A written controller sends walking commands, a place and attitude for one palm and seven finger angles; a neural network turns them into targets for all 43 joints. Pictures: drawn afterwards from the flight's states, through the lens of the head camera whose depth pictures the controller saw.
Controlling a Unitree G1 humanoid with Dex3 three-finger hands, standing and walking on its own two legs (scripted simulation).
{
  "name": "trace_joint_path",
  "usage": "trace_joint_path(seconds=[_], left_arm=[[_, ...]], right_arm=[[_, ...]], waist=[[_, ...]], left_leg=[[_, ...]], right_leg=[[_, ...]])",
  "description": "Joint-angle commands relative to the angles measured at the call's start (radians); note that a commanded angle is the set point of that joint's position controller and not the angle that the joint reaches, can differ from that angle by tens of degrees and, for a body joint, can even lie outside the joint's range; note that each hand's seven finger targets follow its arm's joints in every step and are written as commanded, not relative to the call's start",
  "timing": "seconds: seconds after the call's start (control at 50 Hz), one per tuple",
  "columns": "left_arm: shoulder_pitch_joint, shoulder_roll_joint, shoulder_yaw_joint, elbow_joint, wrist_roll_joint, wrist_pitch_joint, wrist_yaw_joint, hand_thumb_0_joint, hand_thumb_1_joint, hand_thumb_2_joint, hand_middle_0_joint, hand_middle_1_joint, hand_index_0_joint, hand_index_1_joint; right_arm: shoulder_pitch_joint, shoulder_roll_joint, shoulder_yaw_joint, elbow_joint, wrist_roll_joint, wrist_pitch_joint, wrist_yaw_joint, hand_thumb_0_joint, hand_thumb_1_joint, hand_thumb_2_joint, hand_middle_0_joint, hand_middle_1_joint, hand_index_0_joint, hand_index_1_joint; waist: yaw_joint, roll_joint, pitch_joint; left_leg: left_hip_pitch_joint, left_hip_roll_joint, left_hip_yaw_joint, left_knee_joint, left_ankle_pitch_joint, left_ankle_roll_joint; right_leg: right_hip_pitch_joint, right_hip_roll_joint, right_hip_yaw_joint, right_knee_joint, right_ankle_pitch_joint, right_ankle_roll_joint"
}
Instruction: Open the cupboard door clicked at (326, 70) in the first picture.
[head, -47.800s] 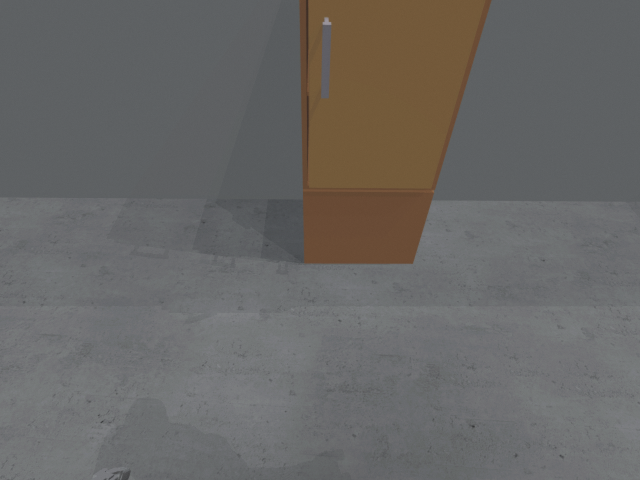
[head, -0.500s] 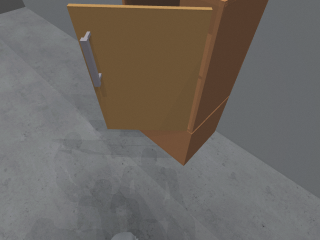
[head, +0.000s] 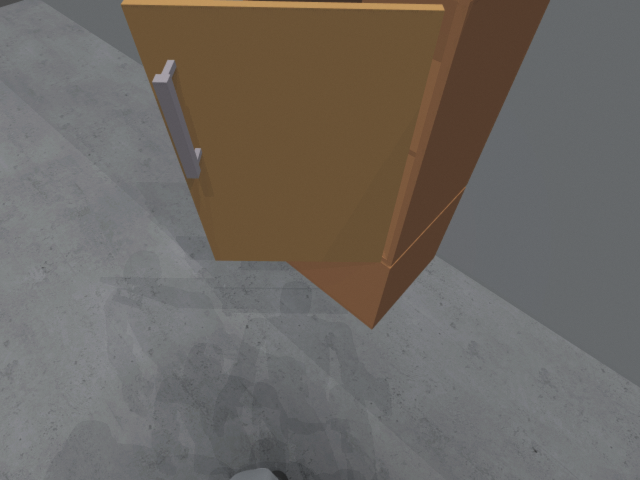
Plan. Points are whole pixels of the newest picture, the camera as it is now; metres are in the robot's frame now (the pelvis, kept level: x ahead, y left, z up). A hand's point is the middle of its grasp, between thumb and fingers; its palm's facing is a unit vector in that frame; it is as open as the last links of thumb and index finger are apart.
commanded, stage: come to a stop and stand still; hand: left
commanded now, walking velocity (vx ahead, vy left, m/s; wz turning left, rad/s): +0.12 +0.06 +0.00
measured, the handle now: (182, 123) +0.58 +0.27 +0.09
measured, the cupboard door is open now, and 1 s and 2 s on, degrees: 42 42 42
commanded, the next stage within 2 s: look again from close up in 0.84 s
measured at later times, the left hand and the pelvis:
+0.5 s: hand out of the picture +0.02 +0.17 -0.18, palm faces +0.05 -0.98 -0.20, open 7.3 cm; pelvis +0.00 +0.00 +0.00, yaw +1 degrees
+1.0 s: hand out of the picture +0.02 +0.19 -0.17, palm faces +0.00 -0.97 -0.24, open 7.3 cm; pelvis +0.01 +0.00 +0.00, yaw -1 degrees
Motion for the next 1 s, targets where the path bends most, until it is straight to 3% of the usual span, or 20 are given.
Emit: trace_joint_path(seconds=[0.0, 0.02, 0.04, 0.06, 0.08, 0.12, 0.22, 0.28, 0.34, 0.36, 0.42, 0.44, 0.46, 0.48, 0.5, 0.54, 0.6, 0.68, 0.74, 0.98], left_arm=[[0.194, 0.029, 0.010, 0.002, 0.001, -0.028, -0.003, 0.000, 0.900, 0.900, -0.200, -0.300, -0.200, -0.300], [0.198, 0.081, 0.014, 0.002, 0.010, -0.036, 0.002, 0.000, 0.900, 0.900, -0.200, -0.300, -0.200, -0.300], [0.137, 0.153, 0.017, -0.015, 0.012, -0.046, 0.006, 0.000, 0.900, 0.900, -0.200, -0.300, -0.200, -0.300], [0.064, 0.172, 0.009, -0.048, 0.006, -0.049, 0.007, 0.000, 0.900, 0.900, -0.200, -0.300, -0.200, -0.300], [0.006, 0.173, 0.006, -0.068, 0.010, -0.046, 0.005, 0.000, 0.900, 0.900, -0.200, -0.300, -0.200, -0.300], [-0.013, 0.140, 0.004, -0.050, 0.003, -0.065, 0.005, 0.000, 0.900, 0.900, -0.200, -0.300, -0.200, -0.300], [0.048, 0.162, 0.020, -0.027, 0.003, -0.079, 0.003, 0.000, 0.900, 0.900, -0.200, -0.300, -0.200, -0.300], [0.063, 0.152, 0.022, 0.005, -0.006, -0.082, 0.005, 0.000, 0.900, 0.900, -0.200, -0.300, -0.200, -0.300], [0.075, 0.090, 0.001, 0.015, -0.020, -0.075, 0.005, 0.000, 0.900, 0.900, -0.200, -0.300, -0.200, -0.300], [0.058, 0.082, -0.001, 0.015, -0.015, -0.071, 0.008, 0.000, 0.900, 0.900, -0.200, -0.300, -0.200, -0.300], [0.034, 0.073, -0.012, 0.034, -0.013, -0.056, 0.005, 0.000, 0.900, 0.900, -0.200, -0.300, -0.200, -0.300], [0.147, 0.085, -0.031, 0.084, -0.005, -0.084, 0.051, 0.000, 0.900, 0.900, -0.200, -0.300, -0.200, -0.300], [0.095, 0.143, -0.023, 0.034, -0.006, -0.095, 0.039, 0.000, 0.900, 0.900, -0.200, -0.300, -0.200, -0.300], [0.056, 0.146, -0.022, 0.019, -0.003, -0.098, 0.026, 0.000, 0.900, 0.900, -0.200, -0.300, -0.200, -0.300], [0.044, 0.130, -0.028, 0.021, -0.002, -0.096, 0.021, 0.000, 0.900, 0.900, -0.200, -0.300, -0.200, -0.300], [0.068, 0.092, -0.035, 0.020, -0.002, -0.085, 0.017, 0.000, 0.900, 0.900, -0.200, -0.300, -0.200, -0.300], [0.077, 0.071, -0.041, 0.024, -0.005, -0.079, 0.016, 0.000, 0.900, 0.900, -0.200, -0.300, -0.200, -0.300], [0.067, 0.084, -0.043, 0.028, -0.005, -0.074, 0.010, 0.000, 0.900, 0.900, -0.200, -0.300, -0.200, -0.300], [0.067, 0.091, -0.042, 0.027, -0.005, -0.070, 0.008, 0.000, 0.900, 0.900, -0.200, -0.300, -0.200, -0.300], [0.069, 0.108, -0.037, 0.040, -0.006, -0.074, 0.007, 0.000, 0.900, 0.900, -0.200, -0.300, -0.200, -0.300]], right_arm=[[0.063, -0.171, -0.045, -0.025, 0.008, 0.005, 0.010, 0.000, -0.900, -0.900, 0.200, 0.300, 0.200, 0.300], [0.075, -0.117, -0.039, -0.029, 0.017, 0.012, 0.018, 0.000, -0.900, -0.900, 0.200, 0.300, 0.200, 0.300], [0.063, -0.054, -0.024, -0.046, 0.022, 0.022, 0.032, 0.000, -0.900, -0.900, 0.200, 0.300, 0.200, 0.300], [0.031, -0.089, -0.025, -0.056, 0.015, 0.029, 0.043, 0.000, -0.900, -0.900, 0.200, 0.300, 0.200, 0.300], [0.052, -0.075, -0.027, -0.053, 0.010, 0.027, 0.054, 0.000, -0.900, -0.900, 0.200, 0.300, 0.200, 0.300], [0.088, -0.082, -0.023, -0.009, 0.003, 0.028, 0.050, 0.000, -0.900, -0.900, 0.200, 0.300, 0.200, 0.300], [0.145, -0.083, -0.014, 0.012, 0.010, 0.001, 0.048, 0.000, -0.900, -0.900, 0.200, 0.300, 0.200, 0.300], [0.194, -0.074, -0.003, 0.041, 0.016, -0.018, 0.035, 0.000, -0.900, -0.900, 0.200, 0.300, 0.200, 0.300], [0.211, -0.133, -0.001, 0.052, 0.013, -0.036, 0.017, 0.000, -0.900, -0.900, 0.200, 0.300, 0.200, 0.300], [0.214, -0.135, -0.002, 0.055, 0.012, -0.030, 0.013, 0.000, -0.900, -0.900, 0.200, 0.300, 0.200, 0.300], [0.210, -0.125, 0.009, 0.071, 0.015, -0.033, 0.009, 0.000, -0.900, -0.900, 0.200, 0.300, 0.200, 0.300], [0.118, -0.148, 0.018, -0.010, 0.032, -0.049, 0.022, 0.000, -0.900, -0.900, 0.200, 0.300, 0.200, 0.300], [0.182, -0.103, 0.021, -0.030, 0.018, -0.041, 0.030, 0.000, -0.900, -0.900, 0.200, 0.300, 0.200, 0.300], [0.172, -0.094, 0.024, -0.030, 0.009, -0.039, 0.036, 0.000, -0.900, -0.900, 0.200, 0.300, 0.200, 0.300], [0.211, -0.109, 0.027, -0.034, 0.009, -0.040, 0.036, 0.000, -0.900, -0.900, 0.200, 0.300, 0.200, 0.300], [0.228, -0.132, 0.027, -0.044, 0.009, -0.052, 0.032, 0.000, -0.900, -0.900, 0.200, 0.300, 0.200, 0.300], [0.224, -0.150, 0.025, -0.052, 0.011, -0.058, 0.019, 0.000, -0.900, -0.900, 0.200, 0.300, 0.200, 0.300], [0.202, -0.146, 0.028, -0.052, 0.014, -0.053, 0.018, 0.000, -0.900, -0.900, 0.200, 0.300, 0.200, 0.300], [0.198, -0.158, 0.028, -0.042, 0.013, -0.054, 0.020, 0.000, -0.900, -0.900, 0.200, 0.300, 0.200, 0.300], [0.194, -0.141, 0.031, 0.007, 0.015, -0.058, 0.016, 0.000, -0.900, -0.900, 0.200, 0.300, 0.200, 0.300]], waist=[[0.025, 0.071, -0.164], [0.025, -0.091, -0.122], [0.007, -0.323, -0.051], [0.015, -0.277, 0.007], [-0.015, -0.172, 0.021], [-0.018, -0.262, 0.056], [0.008, -0.141, 0.001], [0.002, -0.133, -0.085], [0.014, 0.016, -0.166], [0.008, -0.029, -0.137], [0.003, 0.058, -0.093], [0.026, 0.105, -0.042], [-0.019, 0.089, -0.082], [-0.008, 0.099, -0.030], [-0.028, 0.076, -0.050], [-0.017, 0.111, -0.096], [-0.009, 0.070, -0.092], [-0.010, -0.022, -0.015], [-0.011, -0.017, 0.001], [-0.010, -0.026, -0.061]], left_leg=[[-0.004, 0.151, -0.161, -0.106, -0.080, 0.066], [-0.087, 0.047, -0.103, -0.008, -0.258, 0.006], [-0.106, -0.048, -0.036, 0.118, -0.324, -0.051], [-0.045, -0.034, -0.085, 0.224, -0.342, -0.041], [0.011, -0.043, -0.079, 0.238, -0.307, -0.037], [-0.023, -0.034, -0.102, 0.275, -0.218, -0.037], [-0.024, -0.050, -0.076, 0.126, -0.229, -0.054], [0.117, -0.061, -0.073, -0.119, -0.067, -0.055], [0.242, 0.067, -0.159, -0.078, 0.314, 0.000], [0.209, 0.066, -0.153, -0.074, 0.249, -0.003], [0.184, 0.059, -0.176, -0.137, 0.256, 0.007], [0.142, 0.055, -0.122, 0.061, 0.319, -0.016], [0.117, 0.007, -0.129, 0.016, 0.042, -0.019], [0.096, -0.006, -0.124, -0.019, -0.033, -0.016], [0.092, 0.013, -0.151, -0.044, -0.014, -0.003], [0.108, 0.057, -0.202, -0.087, 0.136, 0.026], [0.150, 0.077, -0.210, -0.090, 0.303, 0.046], [0.118, 0.046, -0.187, -0.124, 0.132, 0.040], [0.112, 0.039, -0.182, -0.154, 0.067, 0.034], [0.190, 0.030, -0.138, -0.121, 0.166, 0.030]], right_leg=[[0.233, -0.003, -0.030, -0.352, 0.224, -0.013], [0.241, -0.100, 0.114, -0.520, 0.145, -0.043], [0.104, -0.286, 0.334, -0.676, -0.066, -0.112], [-0.058, -0.343, 0.375, -0.743, -0.212, -0.166], [-0.119, -0.320, 0.317, -0.729, -0.205, -0.169], [-0.063, -0.254, 0.272, -0.679, -0.015, -0.143], [0.161, -0.269, 0.224, -0.579, 0.333, -0.168], [0.242, -0.226, 0.155, -0.433, 0.611, -0.127], [0.186, -0.115, 0.054, -0.380, 0.509, -0.050], [0.187, -0.104, 0.056, -0.411, 0.447, -0.048], [0.190, -0.080, 0.026, -0.403, 0.373, -0.031], [0.139, -0.120, 0.091, -0.428, 0.557, -0.054], [0.140, -0.150, 0.121, -0.407, 0.425, -0.083], [0.105, -0.136, 0.112, -0.396, 0.365, -0.084], [0.106, -0.102, 0.078, -0.380, 0.268, -0.078], [0.138, -0.047, 0.021, -0.315, 0.249, -0.058], [0.136, -0.032, 0.001, -0.296, 0.234, -0.044], [0.120, -0.054, 0.034, -0.343, 0.284, -0.044], [0.116, -0.058, 0.040, -0.350, 0.288, -0.039], [0.151, -0.075, 0.054, -0.369, 0.421, -0.039]])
